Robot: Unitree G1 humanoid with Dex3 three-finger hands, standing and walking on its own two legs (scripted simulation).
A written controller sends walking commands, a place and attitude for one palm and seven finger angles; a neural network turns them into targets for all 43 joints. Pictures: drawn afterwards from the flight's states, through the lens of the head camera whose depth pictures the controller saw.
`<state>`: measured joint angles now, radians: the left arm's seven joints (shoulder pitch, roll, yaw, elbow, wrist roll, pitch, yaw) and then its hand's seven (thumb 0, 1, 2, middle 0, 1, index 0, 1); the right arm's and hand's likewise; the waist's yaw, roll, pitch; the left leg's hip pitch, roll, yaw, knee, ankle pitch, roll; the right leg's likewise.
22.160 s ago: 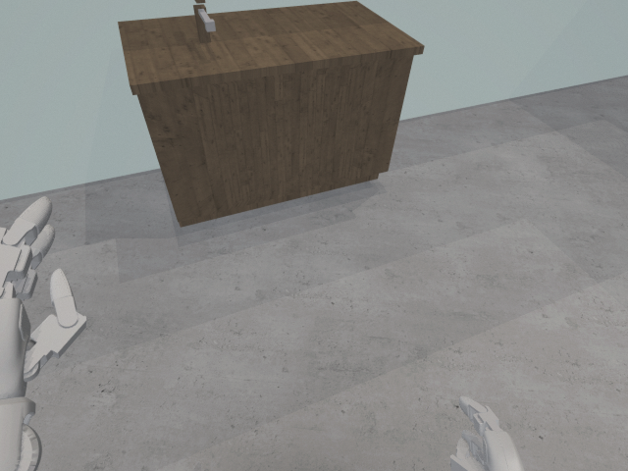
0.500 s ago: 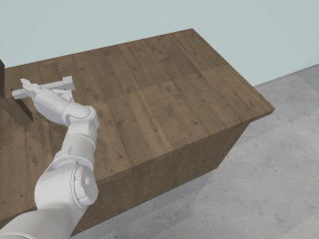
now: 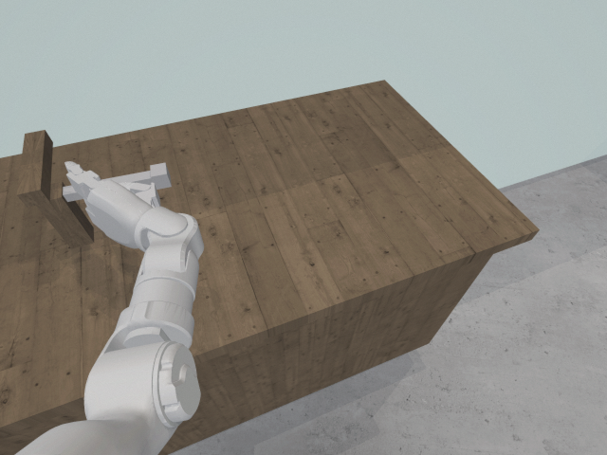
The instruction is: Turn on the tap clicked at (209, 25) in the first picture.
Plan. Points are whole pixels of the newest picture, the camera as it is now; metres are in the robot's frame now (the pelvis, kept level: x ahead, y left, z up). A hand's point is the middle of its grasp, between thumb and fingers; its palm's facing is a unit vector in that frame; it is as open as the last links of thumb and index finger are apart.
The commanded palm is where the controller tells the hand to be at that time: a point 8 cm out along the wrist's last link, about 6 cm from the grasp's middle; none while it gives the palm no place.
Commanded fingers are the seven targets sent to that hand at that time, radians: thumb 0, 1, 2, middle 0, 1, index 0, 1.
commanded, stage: lift the hand up off the lever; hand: left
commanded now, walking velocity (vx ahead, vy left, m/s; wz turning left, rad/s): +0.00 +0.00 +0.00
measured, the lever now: (160, 176) +0.53 +0.22 +0.07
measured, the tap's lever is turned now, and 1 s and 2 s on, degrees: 86 86 86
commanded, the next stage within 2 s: draw the hand back beside the body in 1.12 s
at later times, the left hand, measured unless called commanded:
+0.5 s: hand (149, 183) +0.45 +0.20 +0.13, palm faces +0.83 -0.55 -0.11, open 7.8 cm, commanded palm +0.39 +0.21 +0.13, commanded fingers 0.00 0.90 0.90 -0.15 -0.15 -0.15 -0.15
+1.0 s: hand (150, 175) +0.45 +0.19 +0.14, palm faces +0.83 -0.55 -0.10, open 7.8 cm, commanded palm +0.39 +0.21 +0.15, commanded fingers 0.00 0.90 0.90 -0.15 -0.15 -0.15 -0.15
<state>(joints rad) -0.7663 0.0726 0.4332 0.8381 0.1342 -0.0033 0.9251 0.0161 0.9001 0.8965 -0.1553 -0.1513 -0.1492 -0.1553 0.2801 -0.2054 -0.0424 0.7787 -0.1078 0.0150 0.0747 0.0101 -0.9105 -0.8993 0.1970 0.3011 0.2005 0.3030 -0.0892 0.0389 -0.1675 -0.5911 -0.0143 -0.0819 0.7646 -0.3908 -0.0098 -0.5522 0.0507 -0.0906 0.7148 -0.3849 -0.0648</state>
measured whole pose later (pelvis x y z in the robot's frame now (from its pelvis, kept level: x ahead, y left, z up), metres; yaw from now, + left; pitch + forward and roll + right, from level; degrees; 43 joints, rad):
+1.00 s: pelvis -0.01 -0.01 +0.01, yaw +0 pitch +10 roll +0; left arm -0.79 0.08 0.42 0.79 0.11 0.09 0.92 0.02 0.90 0.90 -0.15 -0.15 -0.15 -0.16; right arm 0.27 -0.22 -0.04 0.79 -0.09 -0.01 0.05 0.01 -0.91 -0.90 0.20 0.30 0.20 0.30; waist -0.07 0.04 -0.14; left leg -0.50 -0.01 -0.07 0.68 -0.34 -0.02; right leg -0.48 0.05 -0.08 0.64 -0.34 -0.07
